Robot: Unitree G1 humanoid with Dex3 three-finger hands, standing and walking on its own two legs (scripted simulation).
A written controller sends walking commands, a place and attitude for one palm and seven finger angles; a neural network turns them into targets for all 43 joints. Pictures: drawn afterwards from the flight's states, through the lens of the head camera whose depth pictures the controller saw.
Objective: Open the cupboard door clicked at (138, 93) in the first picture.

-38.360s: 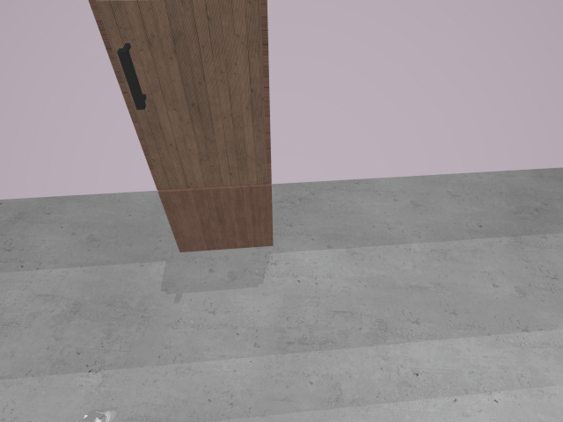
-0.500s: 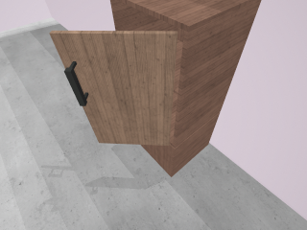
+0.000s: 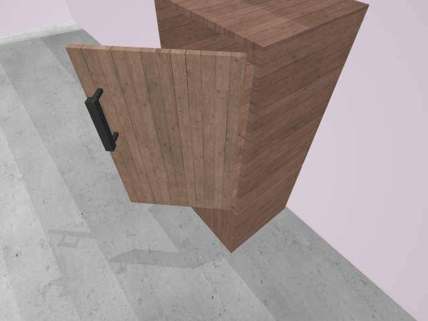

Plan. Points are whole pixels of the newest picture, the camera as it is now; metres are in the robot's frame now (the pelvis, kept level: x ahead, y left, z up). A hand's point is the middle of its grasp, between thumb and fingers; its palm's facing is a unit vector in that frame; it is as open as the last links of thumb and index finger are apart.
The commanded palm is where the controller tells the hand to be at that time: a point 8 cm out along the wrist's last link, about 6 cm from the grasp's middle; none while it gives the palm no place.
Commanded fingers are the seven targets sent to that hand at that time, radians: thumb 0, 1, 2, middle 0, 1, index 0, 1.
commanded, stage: look again from close up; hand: left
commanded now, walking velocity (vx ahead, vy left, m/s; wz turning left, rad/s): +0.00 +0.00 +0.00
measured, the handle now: (105, 120) +0.53 +0.31 +0.06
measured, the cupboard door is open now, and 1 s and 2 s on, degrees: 46 46 46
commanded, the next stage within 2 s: raise the hand with hooked fingers in 0.58 s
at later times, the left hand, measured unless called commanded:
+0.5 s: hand out of the picture +0.02 +0.22 -0.18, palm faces +0.01 -0.98 -0.21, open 7.3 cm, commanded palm none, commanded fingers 0.00 0.90 0.90 -0.20 -0.30 -0.20 -0.30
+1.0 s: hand (99, 262) +0.21 +0.23 +0.00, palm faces +0.03 -1.00 +0.03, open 8.0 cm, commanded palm +0.13 +0.30 -0.05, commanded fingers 0.00 0.50 0.73 -0.23 -0.56 -0.23 -0.56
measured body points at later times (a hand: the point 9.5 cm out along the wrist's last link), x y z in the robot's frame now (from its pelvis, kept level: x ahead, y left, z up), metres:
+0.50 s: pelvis -0.01 +0.04 -0.01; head -0.02 +0.04 +0.44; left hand +0.02 +0.27 -0.16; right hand -0.03 -0.16 -0.17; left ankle -0.02 +0.12 -0.74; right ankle -0.01 -0.05 -0.74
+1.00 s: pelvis -0.03 +0.06 -0.05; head -0.02 +0.07 +0.40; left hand +0.20 +0.28 +0.00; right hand +0.15 -0.21 -0.10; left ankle -0.02 +0.12 -0.74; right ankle -0.01 -0.04 -0.74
